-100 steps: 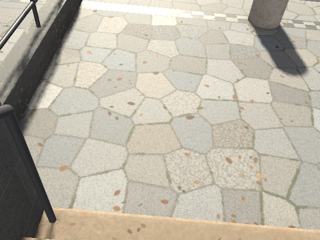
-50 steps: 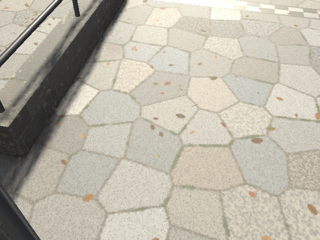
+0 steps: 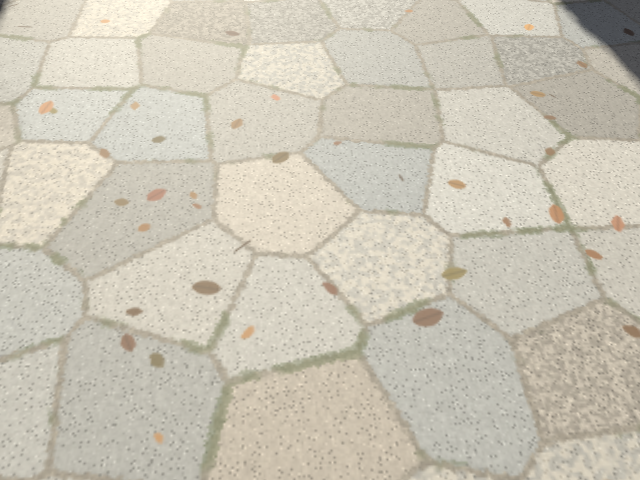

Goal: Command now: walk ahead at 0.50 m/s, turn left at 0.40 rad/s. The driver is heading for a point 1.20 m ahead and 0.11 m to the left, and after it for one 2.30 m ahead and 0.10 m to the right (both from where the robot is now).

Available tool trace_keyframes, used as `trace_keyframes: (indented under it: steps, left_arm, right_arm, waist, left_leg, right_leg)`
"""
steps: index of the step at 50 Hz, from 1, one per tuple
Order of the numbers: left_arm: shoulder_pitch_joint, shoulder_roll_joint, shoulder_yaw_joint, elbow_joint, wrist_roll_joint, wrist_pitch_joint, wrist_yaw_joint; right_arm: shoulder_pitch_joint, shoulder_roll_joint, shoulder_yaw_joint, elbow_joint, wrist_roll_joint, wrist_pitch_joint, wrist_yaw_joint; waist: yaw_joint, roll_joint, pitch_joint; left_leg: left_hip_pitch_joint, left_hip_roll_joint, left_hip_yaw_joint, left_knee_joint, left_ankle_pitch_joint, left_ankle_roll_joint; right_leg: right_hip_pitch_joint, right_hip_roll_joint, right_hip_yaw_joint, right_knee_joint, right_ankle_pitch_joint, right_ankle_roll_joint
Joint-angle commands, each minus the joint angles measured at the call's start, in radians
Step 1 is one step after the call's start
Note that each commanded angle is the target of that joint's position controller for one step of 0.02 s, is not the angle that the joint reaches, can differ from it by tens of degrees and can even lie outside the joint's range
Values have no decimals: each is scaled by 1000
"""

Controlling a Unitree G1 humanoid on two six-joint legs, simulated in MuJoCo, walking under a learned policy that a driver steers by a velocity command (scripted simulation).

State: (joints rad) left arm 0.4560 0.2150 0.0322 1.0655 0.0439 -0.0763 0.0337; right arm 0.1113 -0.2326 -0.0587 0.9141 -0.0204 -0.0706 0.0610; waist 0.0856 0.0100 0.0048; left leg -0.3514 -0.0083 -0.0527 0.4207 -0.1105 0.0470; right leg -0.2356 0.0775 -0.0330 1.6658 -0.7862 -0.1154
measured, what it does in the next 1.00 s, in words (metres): walks ahead: right foot, then left foot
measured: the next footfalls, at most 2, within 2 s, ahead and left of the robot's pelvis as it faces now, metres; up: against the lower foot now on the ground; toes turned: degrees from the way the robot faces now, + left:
right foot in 0.32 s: +0.38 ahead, -0.04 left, +0.00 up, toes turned +15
left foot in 0.70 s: +0.24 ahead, +0.13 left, +0.00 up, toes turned +12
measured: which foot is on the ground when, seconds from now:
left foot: down 0.00-0.34, up 0.36-0.68, down 0.70-1.00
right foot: up 0.00-0.30, down 0.32-0.72, up 0.74-1.00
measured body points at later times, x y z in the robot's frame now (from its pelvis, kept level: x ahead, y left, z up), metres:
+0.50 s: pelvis +0.22 +0.00 -0.01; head +0.26 -0.01 +0.44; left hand +0.32 +0.27 -0.11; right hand +0.35 -0.25 -0.16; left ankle +0.14 +0.10 -0.66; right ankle +0.34 -0.06 -0.74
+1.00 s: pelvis +0.23 +0.00 +0.00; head +0.25 +0.00 +0.44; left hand +0.27 +0.27 -0.14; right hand +0.34 -0.25 -0.14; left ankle +0.20 +0.12 -0.74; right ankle +0.22 -0.09 -0.71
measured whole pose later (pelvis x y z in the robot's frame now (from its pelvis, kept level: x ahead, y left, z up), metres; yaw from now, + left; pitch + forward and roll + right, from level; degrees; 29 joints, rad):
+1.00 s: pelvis +0.23 +0.00 +0.00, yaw +5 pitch +0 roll +0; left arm 0.23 0.24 0.07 0.88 0.01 0.05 -0.02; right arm 0.19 -0.23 -0.04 0.88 -0.03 0.02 -0.05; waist 0.00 0.00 0.05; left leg -0.22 0.05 0.11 0.50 -0.29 0.00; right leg -0.36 0.02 -0.04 0.80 -0.44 -0.02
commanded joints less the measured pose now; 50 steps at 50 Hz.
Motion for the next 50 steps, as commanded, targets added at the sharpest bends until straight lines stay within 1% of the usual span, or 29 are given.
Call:
trace_keyframes:
  steps: [1, 2, 3, 4, 5, 6, 7, 9, 11, 13, 15, 16, 17, 18, 19, 20, 21, 23, 27, 30, 34, 35, 36, 37, 38, 40, 43, 46, 50]
  left_arm:
    - [-54, 111, 8, -117, -26, -20, -8]
    - [-147, 105, 9, -130, 3, -16, -21]
    - [-195, 119, 17, -161, 12, -27, -34]
    - [-213, 111, 15, -156, 21, -19, -38]
    - [-285, 87, 14, -195, 21, 2, -42]
    - [-308, 69, 9, -202, 21, 10, -40]
    - [-312, 49, 0, -213, 9, 8, -38]
    - [-296, 37, -11, -221, -27, -3, -35]
    - [-327, 40, -13, -241, -33, 0, -28]
    - [-352, 64, -10, -250, -20, 12, -26]
    - [-302, 82, -6, -243, -18, 4, -22]
    - [-242, 116, 0, -231, -9, -11, -15]
    - [-158, 189, 14, -235, -1, -23, -3]
    - [-136, 222, 25, -257, -20, -5, -10]
    - [-171, 173, 29, -273, -47, 14, -11]
    - [-233, 103, 13, -291, -45, 23, -7]
    - [-293, 70, 1, -298, -35, 32, -4]
    - [-309, 79, 5, -286, -17, 41, 3]
    - [-298, 60, -1, -252, -17, 25, -9]
    - [-276, 81, 4, -214, -17, 33, -24]
    - [-259, 161, 38, -211, -32, 79, -34]
    - [-242, 145, 37, -214, -36, 83, -34]
    - [-251, 87, 27, -238, -49, 81, -36]
    - [-292, 75, 30, -259, -55, 81, -33]
    - [-275, 107, 44, -245, -32, 86, -32]
    - [-179, 95, 57, -201, -24, 102, -33]
    - [-151, 76, 56, -191, -16, 115, -37]
    - [-220, 55, 44, -227, -28, 119, -44]
    - [-242, 82, 44, -263, -39, 119, -59]
  right_arm:
    - [430, -203, -55, 80, 0, 24, -35]
    - [369, -143, -46, 60, 7, 36, -54]
    - [304, -157, -38, 32, -12, 12, -71]
    - [293, -126, -32, 36, -20, 0, -72]
    - [255, -106, -22, 29, -3, -9, -77]
    - [243, -106, -21, 19, -3, -19, -80]
    - [251, -113, -18, 18, 5, -23, -84]
    - [234, -102, -14, 1, 29, -18, -72]
    - [255, -103, -18, -8, 33, -3, -65]
    - [288, -95, -20, -3, 21, 20, -66]
    - [263, -109, -28, -23, 21, 36, -76]
    - [265, -108, -31, -34, 22, 31, -77]
    - [305, -82, -26, -63, 32, 19, -75]
    - [501, -26, -21, -51, 67, 32, -88]
    - [465, -122, -34, -38, 29, 54, -91]
    - [371, -117, -39, -40, 0, 71, -81]
    - [314, -92, -35, -57, -8, 82, -71]
    - [297, -68, -30, -62, -7, 106, -58]
    - [314, -37, -13, -40, -3, 122, -63]
    - [243, -29, 9, -34, -1, 134, -72]
    - [231, -76, 7, -32, 1, 118, -91]
    - [239, -109, 3, -38, -9, 104, -99]
    - [240, -179, -8, -52, -21, 94, -110]
    - [198, -208, -17, -54, -13, 90, -109]
    - [138, -171, -9, -69, -15, 83, -115]
    - [67, -120, 2, -93, -9, 77, -123]
    - [86, -107, 3, -89, -4, 73, -129]
    - [136, -130, -7, -65, -3, 77, -129]
    - [148, -181, -31, -55, -8, 86, -107]
  waist:
    - [-209, 245, -218]
    - [-186, 77, -161]
    - [-157, 107, -125]
    - [-129, 59, -66]
    - [-87, -29, 33]
    - [-90, -14, 22]
    - [-88, 34, 0]
    - [-77, 95, -66]
    - [-87, 96, -98]
    - [-94, 80, -69]
    - [-48, 54, -34]
    - [-23, 1, -38]
    - [-12, -132, -140]
    - [-73, -294, -348]
    - [-66, -172, -354]
    - [-67, -78, -215]
    - [-84, -74, -126]
    - [-104, -148, -53]
    - [-141, -123, -101]
    - [-112, -181, -95]
    - [-130, -132, -38]
    - [-127, -84, -30]
    - [-124, 62, -26]
    - [-123, 211, 24]
    - [-104, 161, 56]
    - [-51, 105, 45]
    - [-55, 109, 15]
    - [-100, 148, -10]
    - [-116, 172, -38]
  left_leg:
    - [899, 343, -447, 92, 251, 321]
    - [666, 302, -504, -62, -136, 282]
    - [539, 331, -543, -61, -93, 297]
    - [368, 318, -556, -62, 86, 298]
    - [155, 235, -431, -95, 275, 262]
    - [95, 182, -356, -106, 466, 244]
    - [75, 149, -292, -93, 667, 229]
    - [52, 70, -198, -62, 764, 174]
    - [68, 54, -205, -27, 729, 120]
    - [86, 48, -261, 25, 575, 81]
    - [61, 32, -319, 98, 437, 56]
    - [22, -14, -305, 203, 365, 37]
    - [-64, -67, -218, 434, 57, 13]
    - [-126, -160, -84, 727, -639, 5]
    - [-188, -106, -16, 819, -599, 6]
    - [-203, -77, -20, 847, -498, -10]
    - [-207, -61, -15, 818, -442, -23]
    - [-151, -51, -10, 786, -372, -47]
    - [0, -54, -7, 573, -323, -52]
    - [100, -38, 45, 334, -302, -47]
    - [238, -60, 83, 44, -183, -4]
    - [298, 16, 1, -23, -187, 20]
    - [319, 194, -185, -125, -300, 68]
    - [142, 349, -330, -228, -301, 144]
    - [72, 371, -291, -219, -158, 178]
    - [84, 297, -149, -170, 103, 166]
    - [224, 255, -21, -76, 397, 154]
    - [275, 267, 11, -32, 397, 147]
    - [257, 308, 6, 23, 361, 136]
  right_leg:
    - [-923, -65, 28, 203, 159, 40]
    - [-830, -107, 29, 89, 263, 40]
    - [-778, -148, 97, -106, 433, 48]
    - [-690, -165, 101, -169, 453, 63]
    - [-569, -176, 91, -426, 497, 107]
    - [-463, -143, 53, -545, 527, 132]
    - [-390, -115, 38, -670, 580, 137]
    - [-207, -58, 17, -889, 743, 119]
    - [-116, -25, 20, -967, 799, 116]
    - [-84, -16, 52, -1033, 793, 109]
    - [26, -22, 84, -1153, 830, 103]
    - [132, -71, 123, -1215, 925, 85]
    - [323, -288, 283, -1161, 1323, 38]
    - [483, -582, 494, -1111, 1649, -126]
    - [390, -558, 580, -1164, 1386, -173]
    - [248, -472, 499, -1227, 1170, -155]
    - [142, -408, 412, -1284, 1045, -124]
    - [6, -335, 284, -1339, 1043, -104]
    - [-60, -279, 177, -1346, 1093, -95]
    - [-81, -247, 208, -1386, 808, -79]
    - [-184, -237, 312, -1382, 512, -31]
    - [-255, -213, 313, -1359, 456, 15]
    - [-344, -128, 227, -1242, 391, 69]
    - [-315, 4, 59, -1037, 364, 78]
    - [-263, -23, 55, -843, 307, 73]
    - [-265, -26, 61, -642, 332, 75]
    - [-322, -39, 32, -617, 344, 101]
    - [-267, -59, 6, -780, 338, 115]
    - [-139, -44, -50, -953, 345, 81]
Keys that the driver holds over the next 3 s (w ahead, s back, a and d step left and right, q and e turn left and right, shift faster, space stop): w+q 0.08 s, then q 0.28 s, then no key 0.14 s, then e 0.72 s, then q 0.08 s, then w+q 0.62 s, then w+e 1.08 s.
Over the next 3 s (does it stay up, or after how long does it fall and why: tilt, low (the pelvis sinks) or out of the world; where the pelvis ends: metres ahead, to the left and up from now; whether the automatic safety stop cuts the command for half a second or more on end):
stays up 0.93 0.24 0.00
